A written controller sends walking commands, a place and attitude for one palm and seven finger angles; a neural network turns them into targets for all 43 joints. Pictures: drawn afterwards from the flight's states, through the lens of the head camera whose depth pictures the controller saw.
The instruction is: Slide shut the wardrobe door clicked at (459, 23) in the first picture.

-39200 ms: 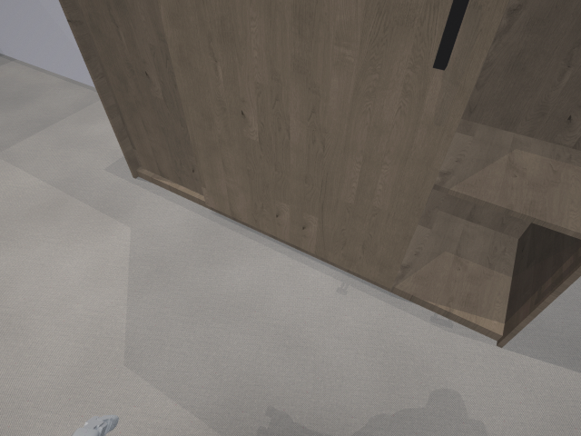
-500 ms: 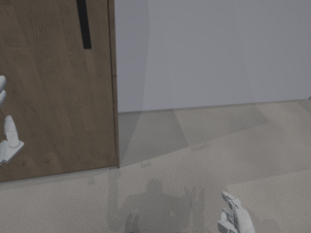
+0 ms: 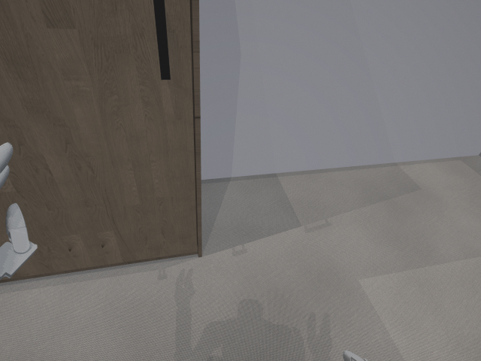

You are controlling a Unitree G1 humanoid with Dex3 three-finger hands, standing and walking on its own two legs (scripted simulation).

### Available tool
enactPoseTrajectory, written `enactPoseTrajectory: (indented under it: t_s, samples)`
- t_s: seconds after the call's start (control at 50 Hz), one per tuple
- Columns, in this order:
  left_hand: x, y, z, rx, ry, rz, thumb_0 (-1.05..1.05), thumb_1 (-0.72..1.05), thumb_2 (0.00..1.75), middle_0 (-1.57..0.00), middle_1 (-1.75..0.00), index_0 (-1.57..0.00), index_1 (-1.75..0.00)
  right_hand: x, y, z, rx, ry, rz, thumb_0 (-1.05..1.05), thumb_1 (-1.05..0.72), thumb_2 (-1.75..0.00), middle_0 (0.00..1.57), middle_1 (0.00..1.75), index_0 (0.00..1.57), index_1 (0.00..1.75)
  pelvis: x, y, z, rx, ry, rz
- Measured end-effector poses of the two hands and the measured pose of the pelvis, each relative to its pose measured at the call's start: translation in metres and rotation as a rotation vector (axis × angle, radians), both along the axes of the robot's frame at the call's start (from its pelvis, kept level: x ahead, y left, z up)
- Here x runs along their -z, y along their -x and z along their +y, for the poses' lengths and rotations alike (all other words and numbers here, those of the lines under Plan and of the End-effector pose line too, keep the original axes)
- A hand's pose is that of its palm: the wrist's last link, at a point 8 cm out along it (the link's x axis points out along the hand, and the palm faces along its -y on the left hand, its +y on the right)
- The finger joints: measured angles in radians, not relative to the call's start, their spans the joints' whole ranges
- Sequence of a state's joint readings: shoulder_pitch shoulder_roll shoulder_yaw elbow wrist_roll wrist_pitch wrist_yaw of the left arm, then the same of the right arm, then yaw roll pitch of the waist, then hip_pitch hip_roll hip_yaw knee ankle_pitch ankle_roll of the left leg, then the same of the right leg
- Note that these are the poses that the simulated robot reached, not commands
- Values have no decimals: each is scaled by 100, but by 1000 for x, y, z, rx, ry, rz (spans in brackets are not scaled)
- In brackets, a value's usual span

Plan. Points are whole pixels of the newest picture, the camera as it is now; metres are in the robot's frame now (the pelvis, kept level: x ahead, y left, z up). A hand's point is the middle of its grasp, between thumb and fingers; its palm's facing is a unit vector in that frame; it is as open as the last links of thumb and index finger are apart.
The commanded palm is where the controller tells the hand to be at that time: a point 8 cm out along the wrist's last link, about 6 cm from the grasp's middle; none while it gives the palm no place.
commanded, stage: stop stepping back and stand still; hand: left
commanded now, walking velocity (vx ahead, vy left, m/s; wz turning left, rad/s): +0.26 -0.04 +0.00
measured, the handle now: (161, 32) +0.79 +0.22 +0.27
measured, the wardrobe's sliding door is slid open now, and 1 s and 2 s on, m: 0.00 0.00 0.00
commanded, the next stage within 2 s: none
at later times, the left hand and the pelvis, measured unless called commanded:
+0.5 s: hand (23, 215) +0.25 +0.29 +0.19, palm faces +0.50 -0.74 -0.45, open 7.4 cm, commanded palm +0.16 +0.32 +0.18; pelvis +0.03 +0.02 -0.01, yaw +3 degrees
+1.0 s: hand (38, 197) +0.29 +0.30 +0.18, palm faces +0.40 -0.78 -0.49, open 7.4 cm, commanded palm +0.21 +0.34 +0.18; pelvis +0.08 +0.04 +0.00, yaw +1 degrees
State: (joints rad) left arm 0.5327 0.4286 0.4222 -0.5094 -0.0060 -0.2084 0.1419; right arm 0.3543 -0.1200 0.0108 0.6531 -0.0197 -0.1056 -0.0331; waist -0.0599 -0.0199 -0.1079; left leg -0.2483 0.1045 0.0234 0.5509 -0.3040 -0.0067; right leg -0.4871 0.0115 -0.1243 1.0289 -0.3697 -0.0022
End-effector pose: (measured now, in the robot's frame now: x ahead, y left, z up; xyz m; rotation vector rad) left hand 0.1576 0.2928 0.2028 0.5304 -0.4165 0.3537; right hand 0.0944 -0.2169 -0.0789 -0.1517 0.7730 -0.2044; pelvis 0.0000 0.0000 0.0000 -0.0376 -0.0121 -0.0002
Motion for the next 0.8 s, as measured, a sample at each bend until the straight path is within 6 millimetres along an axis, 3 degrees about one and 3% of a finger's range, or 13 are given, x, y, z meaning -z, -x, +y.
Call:
enactPoseTrajectory:
  t_s: [0.08,0.12,0.16,0.24,0.34,0.38,0.46,0.54,0.62,0.74,0.8]
  samples:
    - [-2,16,-2,-65,-82,57,1,88,90,-21,-30,-21,-30,20,-1,1,-41,-25,62,1,-90,-90,21,31,21,30,7,-3,-9,-22,-2,28]
    - [9,20,3,-122,-95,71,1,88,90,-21,-30,-21,-30,37,-8,-5,-74,-19,96,1,-90,-90,21,31,21,30,18,1,-11,-33,-20,40]
    - [18,22,11,-174,-32,94,1,88,90,-21,-30,-21,-30,42,-16,-12,-106,10,137,1,-90,-90,21,31,21,30,17,2,-8,-43,-13,23]
    - [29,20,19,-220,69,119,1,88,90,-21,-30,-21,-30,26,-40,-22,-105,60,102,2,-90,-90,21,31,21,30,8,-7,1,-29,-42,8]
    - [28,-6,23,-142,82,27,1,88,90,-21,-30,-21,-30,3,-81,-21,-111,154,-17,2,-90,-90,20,30,20,30,14,-22,15,-51,-37,-9]
    - [24,-18,27,-107,52,-28,1,88,90,-21,-30,-21,-30,-1,-97,-16,-97,167,-65,2,-90,-90,20,30,20,30,21,-25,20,-48,-42,-12]
    - [9,-40,31,-82,-24,-41,1,88,90,-21,-30,-21,-30,-10,-119,5,-107,105,-126,1,-91,-90,20,30,20,30,16,-29,19,-43,-46,-4]
    - [-1,-46,26,-85,-105,30,1,89,90,-21,-30,-21,-30,-4,-127,24,-144,6,-139,1,-90,-90,20,30,20,30,13,-39,16,-40,-45,24]
    - [7,-47,24,-98,-98,147,1,88,90,-21,-30,-21,-30,13,-125,31,-144,-43,-54,1,-90,-90,20,30,21,30,10,-55,20,-36,-30,41]
    - [33,-57,50,-178,-5,219,1,88,90,-21,-30,-21,-30,23,-121,30,-130,11,63,1,-90,-90,21,31,21,30,8,-77,34,-35,-41,39]
    - [41,-70,60,-189,54,197,1,88,90,-21,-30,-21,-30,18,-126,30,-106,41,67,2,-90,-90,20,30,21,30,7,-81,41,-25,-48,27]
